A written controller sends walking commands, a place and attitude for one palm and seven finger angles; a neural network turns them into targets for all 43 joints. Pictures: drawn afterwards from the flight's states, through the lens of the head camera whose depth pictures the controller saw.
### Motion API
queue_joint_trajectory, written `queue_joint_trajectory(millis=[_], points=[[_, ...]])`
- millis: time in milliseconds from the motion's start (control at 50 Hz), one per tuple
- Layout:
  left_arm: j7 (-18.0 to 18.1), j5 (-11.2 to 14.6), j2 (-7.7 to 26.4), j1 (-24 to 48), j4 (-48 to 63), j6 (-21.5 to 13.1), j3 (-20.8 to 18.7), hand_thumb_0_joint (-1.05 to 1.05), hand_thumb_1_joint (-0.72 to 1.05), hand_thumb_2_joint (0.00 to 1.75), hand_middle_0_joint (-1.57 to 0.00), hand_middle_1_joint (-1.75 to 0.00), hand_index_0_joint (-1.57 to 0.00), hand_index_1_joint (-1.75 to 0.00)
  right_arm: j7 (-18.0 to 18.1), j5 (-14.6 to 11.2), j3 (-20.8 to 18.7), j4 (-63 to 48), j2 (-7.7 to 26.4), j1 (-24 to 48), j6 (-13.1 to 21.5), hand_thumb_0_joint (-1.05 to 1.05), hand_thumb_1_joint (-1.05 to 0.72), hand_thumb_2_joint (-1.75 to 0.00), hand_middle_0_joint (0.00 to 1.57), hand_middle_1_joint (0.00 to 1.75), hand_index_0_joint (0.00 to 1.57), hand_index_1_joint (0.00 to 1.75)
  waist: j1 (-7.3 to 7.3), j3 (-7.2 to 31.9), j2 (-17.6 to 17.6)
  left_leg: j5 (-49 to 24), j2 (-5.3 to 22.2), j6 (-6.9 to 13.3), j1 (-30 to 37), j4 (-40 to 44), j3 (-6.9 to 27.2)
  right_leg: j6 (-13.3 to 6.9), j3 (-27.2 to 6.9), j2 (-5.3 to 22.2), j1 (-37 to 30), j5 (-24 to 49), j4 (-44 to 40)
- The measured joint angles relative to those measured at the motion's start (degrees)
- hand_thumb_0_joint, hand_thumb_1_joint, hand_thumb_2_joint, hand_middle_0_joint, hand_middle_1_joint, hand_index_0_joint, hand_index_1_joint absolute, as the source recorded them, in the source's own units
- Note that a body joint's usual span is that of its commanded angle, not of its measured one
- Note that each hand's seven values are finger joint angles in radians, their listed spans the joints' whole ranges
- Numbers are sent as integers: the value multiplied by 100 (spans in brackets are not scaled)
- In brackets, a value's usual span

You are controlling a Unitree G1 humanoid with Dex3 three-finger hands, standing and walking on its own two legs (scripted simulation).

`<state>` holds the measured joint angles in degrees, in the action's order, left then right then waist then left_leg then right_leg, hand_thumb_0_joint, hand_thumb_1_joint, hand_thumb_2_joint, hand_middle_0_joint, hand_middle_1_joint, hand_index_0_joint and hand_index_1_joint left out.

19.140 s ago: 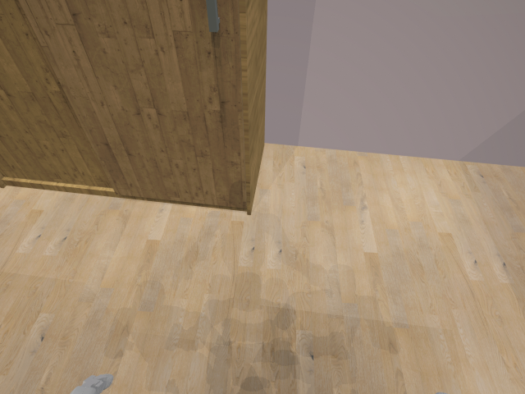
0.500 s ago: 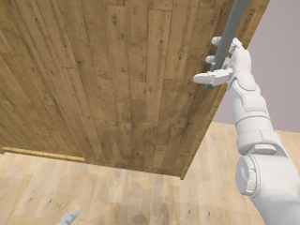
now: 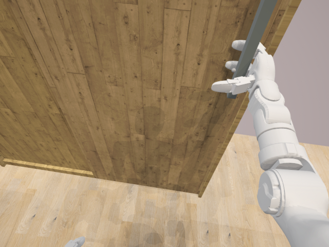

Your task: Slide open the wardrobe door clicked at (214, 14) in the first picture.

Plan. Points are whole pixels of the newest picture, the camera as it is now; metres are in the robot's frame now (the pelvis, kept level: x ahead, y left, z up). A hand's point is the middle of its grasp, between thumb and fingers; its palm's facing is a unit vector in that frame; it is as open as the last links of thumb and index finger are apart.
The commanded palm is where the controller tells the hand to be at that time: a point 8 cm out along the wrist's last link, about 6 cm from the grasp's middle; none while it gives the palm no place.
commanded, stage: grip the handle and tug to test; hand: right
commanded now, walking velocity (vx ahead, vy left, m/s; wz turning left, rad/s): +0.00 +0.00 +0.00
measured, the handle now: (247, 47) +0.52 -0.13 +0.25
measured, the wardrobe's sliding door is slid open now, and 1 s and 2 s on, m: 0.00 0.00 0.00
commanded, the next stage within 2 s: tug the door sideways, standing still in 1.48 s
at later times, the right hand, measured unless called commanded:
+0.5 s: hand (236, 71) +0.46 -0.10 +0.22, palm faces +0.04 +1.00 +0.01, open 9.6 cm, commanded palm +0.44 -0.15 +0.22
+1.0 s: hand (236, 70) +0.47 -0.10 +0.22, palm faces +0.03 +1.00 +0.01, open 5.7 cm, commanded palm +0.44 -0.15 +0.22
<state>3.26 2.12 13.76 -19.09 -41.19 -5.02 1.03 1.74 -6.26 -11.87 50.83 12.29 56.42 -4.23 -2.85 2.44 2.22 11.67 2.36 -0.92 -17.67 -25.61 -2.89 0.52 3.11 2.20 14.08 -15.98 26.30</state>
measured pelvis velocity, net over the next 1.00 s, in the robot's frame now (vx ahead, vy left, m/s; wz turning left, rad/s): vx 0.00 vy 0.00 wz -0.01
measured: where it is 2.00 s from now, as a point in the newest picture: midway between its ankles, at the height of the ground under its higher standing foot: outside the picture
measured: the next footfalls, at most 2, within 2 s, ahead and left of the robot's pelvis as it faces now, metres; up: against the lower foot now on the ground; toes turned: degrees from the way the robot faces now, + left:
none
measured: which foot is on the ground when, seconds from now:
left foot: down 0.00-1.00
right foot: down 0.00-1.00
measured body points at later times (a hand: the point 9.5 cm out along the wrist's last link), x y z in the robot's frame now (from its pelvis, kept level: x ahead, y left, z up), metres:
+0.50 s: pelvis +0.00 +0.00 +0.00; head +0.01 +0.01 +0.45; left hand +0.12 +0.24 -0.11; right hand +0.46 -0.16 +0.22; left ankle +0.01 +0.13 -0.74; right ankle -0.03 -0.12 -0.74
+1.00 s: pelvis +0.00 +0.00 +0.00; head +0.01 +0.01 +0.45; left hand +0.09 +0.25 -0.12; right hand +0.46 -0.16 +0.22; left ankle +0.01 +0.13 -0.74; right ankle -0.03 -0.12 -0.74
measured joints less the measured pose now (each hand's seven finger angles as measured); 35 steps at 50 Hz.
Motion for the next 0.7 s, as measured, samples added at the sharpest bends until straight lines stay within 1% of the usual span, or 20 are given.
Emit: queue_joint_trajectory(millis=[140, 260, 360, 400, 500, 700], points=[[-5, 0, -16, 58, 4, 41, -3, 1, 91, 89, -20, -30, -20, -30, 2, -34, -25, -240, -66, -121, -158, -2, 49, -31, 29, 120, 30, 120, 30, 21, -6, 15, -6, -7, 65, 33, 7, -3, 9, 4, -69, -18, -33], [-7, -1, -15, 146, 60, 82, -10, 1, 91, 89, -20, -30, -20, -30, 7, -33, -5, -509, -121, -281, -267, -2, 36, -37, 31, 122, 31, 122, 78, 61, 4, 18, -9, -11, 136, 67, 9, -3, 12, 5, -140, -23, -66], [14, 10, -20, 247, 114, 136, 1, 1, 91, 89, -20, -30, -20, -30, 9, -21, 79, -588, -117, -323, -434, -1, 17, -44, 33, 124, 33, 124, 105, 40, -12, 20, -4, -8, 188, 78, -21, -1, -19, 1, -174, -18, -66], [19, 10, -15, 275, 136, 130, -4, 1, 91, 89, -20, -30, -20, -30, 27, -29, 129, -693, -152, -366, -441, -1, 9, -48, 34, 125, 34, 125, 127, 29, -2, 16, 0, -8, 200, 80, -28, -2, -26, -2, -179, -16, -61], [51, 10, -31, 359, 130, 147, 33, 1, 91, 89, -20, -30, -20, -30, 47, -70, 118, -618, -135, -299, -490, -1, -13, -58, 34, 127, 35, 126, 114, 13, -13, 13, 6, -10, 218, 85, -33, -4, -33, -9, -198, -5, -76], [62, -7, -42, 281, 72, 156, 53, 1, 91, 89, -20, -30, -20, -30, 77, -52, 139, -400, -118, -106, -439, 0, -59, -77, 38, 133, 39, 133, 111, -14, -17, 10, 23, -11, 175, 76, -58, -6, -61, -25, -142, 9, -67]])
